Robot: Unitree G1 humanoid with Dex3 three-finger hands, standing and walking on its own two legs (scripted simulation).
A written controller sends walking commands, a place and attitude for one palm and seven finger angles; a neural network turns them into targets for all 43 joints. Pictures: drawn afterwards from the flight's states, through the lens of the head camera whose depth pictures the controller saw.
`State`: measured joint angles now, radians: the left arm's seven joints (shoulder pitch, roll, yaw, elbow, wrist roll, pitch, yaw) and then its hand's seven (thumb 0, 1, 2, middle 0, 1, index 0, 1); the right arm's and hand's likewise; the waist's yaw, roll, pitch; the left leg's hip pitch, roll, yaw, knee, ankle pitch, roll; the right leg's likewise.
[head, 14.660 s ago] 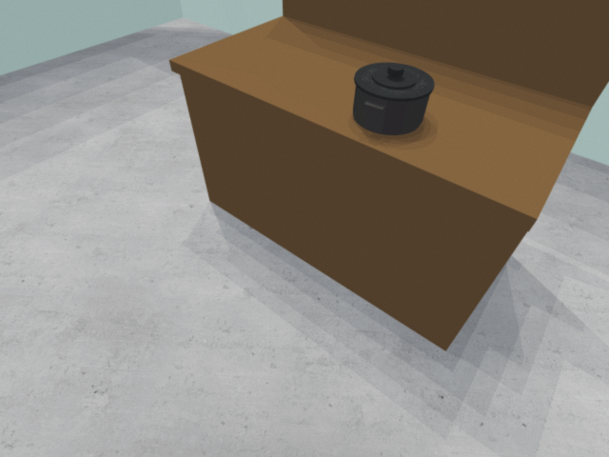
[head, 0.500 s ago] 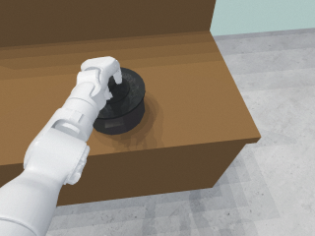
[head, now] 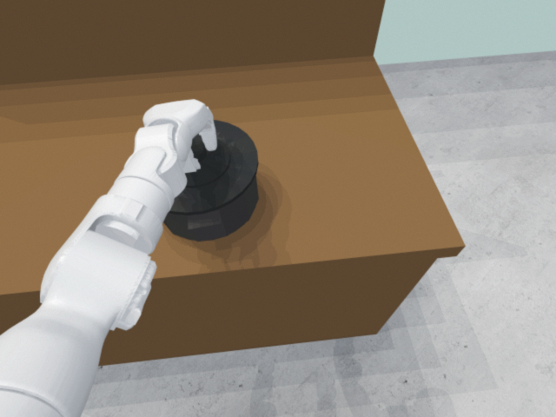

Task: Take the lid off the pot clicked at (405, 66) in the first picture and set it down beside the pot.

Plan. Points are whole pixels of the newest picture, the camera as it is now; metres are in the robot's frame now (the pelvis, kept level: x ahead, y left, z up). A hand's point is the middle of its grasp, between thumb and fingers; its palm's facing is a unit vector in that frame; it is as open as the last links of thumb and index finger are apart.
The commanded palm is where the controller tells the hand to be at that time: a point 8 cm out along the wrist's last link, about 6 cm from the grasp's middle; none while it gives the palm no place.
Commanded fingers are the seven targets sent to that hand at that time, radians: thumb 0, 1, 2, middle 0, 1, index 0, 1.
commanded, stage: close the fingers and squeeze the knob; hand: left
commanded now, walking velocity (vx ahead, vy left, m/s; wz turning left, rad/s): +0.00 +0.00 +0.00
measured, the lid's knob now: (193, 151) +0.52 +0.11 +0.07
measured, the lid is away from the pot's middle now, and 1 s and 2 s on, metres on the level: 0.00 0.01 0.01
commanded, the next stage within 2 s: lift the lid straight up in 0.62 s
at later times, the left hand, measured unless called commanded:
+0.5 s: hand (186, 156) +0.49 +0.11 +0.09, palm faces -0.36 -0.08 -0.93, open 6.9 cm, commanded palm +0.49 +0.11 +0.15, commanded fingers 0.00 0.79 0.73 -0.80 -1.04 -0.79 -1.03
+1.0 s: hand (183, 153) +0.49 +0.11 +0.10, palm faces -0.35 -0.09 -0.93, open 6.8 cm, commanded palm +0.49 +0.12 +0.17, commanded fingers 0.00 0.88 0.76 -0.83 -1.07 -0.82 -1.04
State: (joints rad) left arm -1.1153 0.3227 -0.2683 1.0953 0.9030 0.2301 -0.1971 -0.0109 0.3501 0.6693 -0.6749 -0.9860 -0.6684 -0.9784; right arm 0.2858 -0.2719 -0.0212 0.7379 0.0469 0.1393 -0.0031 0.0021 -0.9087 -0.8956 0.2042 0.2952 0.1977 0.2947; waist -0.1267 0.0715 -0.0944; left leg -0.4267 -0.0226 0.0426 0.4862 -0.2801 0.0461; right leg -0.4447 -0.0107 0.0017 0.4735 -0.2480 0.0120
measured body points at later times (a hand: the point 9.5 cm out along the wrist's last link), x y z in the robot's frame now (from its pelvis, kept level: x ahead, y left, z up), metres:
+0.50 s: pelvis +0.00 +0.00 +0.00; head +0.06 -0.02 +0.45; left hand +0.50 +0.11 +0.15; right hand +0.05 -0.26 -0.14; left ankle -0.04 +0.09 -0.74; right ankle -0.02 -0.13 -0.74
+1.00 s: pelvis +0.00 +0.00 +0.00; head +0.05 -0.02 +0.45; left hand +0.50 +0.11 +0.15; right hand +0.03 -0.26 -0.14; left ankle -0.04 +0.09 -0.74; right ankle -0.02 -0.13 -0.74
